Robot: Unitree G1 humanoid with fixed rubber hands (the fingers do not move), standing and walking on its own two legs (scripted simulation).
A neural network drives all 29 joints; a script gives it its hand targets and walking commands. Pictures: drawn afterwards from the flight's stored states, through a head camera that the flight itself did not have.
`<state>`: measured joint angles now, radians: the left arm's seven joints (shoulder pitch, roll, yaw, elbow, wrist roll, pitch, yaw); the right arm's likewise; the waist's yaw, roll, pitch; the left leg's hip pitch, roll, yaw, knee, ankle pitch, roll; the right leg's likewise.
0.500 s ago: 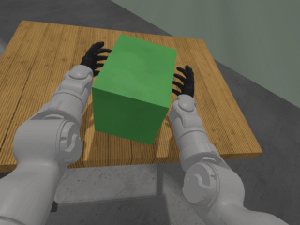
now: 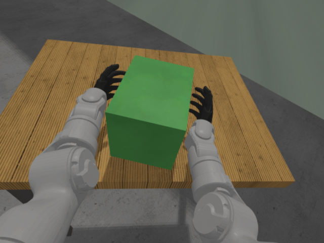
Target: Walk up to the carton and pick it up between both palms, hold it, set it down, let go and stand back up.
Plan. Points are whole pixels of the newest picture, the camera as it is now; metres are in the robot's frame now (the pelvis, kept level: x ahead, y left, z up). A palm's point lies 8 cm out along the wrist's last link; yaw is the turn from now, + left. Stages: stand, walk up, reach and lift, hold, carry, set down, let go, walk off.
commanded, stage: reach and lift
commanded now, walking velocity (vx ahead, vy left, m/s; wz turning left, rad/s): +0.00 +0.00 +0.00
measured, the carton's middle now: (152, 111) +0.45 +0.00 +0.08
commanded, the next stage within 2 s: none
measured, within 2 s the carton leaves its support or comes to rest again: leaves its support in 1.16 s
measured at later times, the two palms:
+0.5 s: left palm (102, 92) +0.47 +0.13 +0.12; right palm (202, 119) +0.39 -0.12 +0.11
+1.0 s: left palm (102, 92) +0.47 +0.13 +0.13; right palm (202, 120) +0.39 -0.12 +0.11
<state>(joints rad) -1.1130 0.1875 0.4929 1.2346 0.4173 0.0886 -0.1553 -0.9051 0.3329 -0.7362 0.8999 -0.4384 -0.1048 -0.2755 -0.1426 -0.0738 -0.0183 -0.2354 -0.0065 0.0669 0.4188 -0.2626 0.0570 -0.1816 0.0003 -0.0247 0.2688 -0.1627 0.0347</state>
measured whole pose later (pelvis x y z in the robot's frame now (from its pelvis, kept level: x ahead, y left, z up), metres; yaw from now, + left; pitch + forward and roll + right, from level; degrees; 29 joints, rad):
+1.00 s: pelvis -0.01 +0.00 +0.00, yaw +0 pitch +8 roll -3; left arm -1.14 0.19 0.45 1.25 0.43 0.08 -0.13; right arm -0.93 0.30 -0.74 0.98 -0.40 -0.19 -0.28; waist -0.14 -0.07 -0.06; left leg -0.31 0.00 0.07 0.41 -0.23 0.06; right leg -0.25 0.00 -0.03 0.23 -0.12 0.03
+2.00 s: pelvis -0.03 -0.01 +0.00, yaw +1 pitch +0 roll -2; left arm -1.06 0.12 0.35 1.06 0.36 0.21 -0.05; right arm -0.90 0.18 -0.51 1.00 -0.17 -0.13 -0.26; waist -0.09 -0.06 -0.04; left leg -0.17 0.00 0.05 0.37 -0.20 0.04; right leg -0.11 0.01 -0.04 0.21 -0.10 0.02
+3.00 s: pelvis -0.04 -0.02 +0.00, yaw +3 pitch -8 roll -2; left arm -0.90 0.01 0.30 0.62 0.33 0.55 0.04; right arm -0.89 0.02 -0.13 0.90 0.16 0.11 -0.25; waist -0.12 -0.06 0.03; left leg -0.03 -0.01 0.03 0.37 -0.20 0.04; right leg 0.03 0.00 -0.07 0.23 -0.12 0.01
